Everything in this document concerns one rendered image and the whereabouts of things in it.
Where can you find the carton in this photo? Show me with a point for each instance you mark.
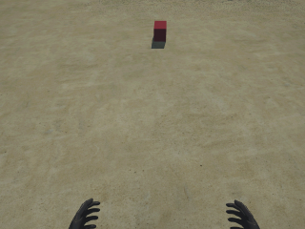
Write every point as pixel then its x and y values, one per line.
pixel 159 31

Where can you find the left robot hand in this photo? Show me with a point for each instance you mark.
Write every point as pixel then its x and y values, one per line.
pixel 80 218

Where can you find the right robot hand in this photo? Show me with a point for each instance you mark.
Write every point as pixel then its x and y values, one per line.
pixel 246 218

